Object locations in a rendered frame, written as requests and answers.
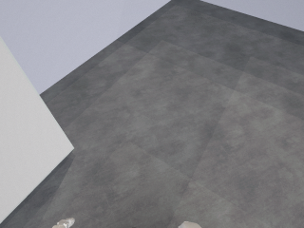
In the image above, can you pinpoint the fridge door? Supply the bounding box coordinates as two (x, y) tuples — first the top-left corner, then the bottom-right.
(0, 41), (73, 221)

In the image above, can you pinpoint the robot left hand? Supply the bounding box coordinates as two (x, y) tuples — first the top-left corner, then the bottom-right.
(52, 218), (75, 228)

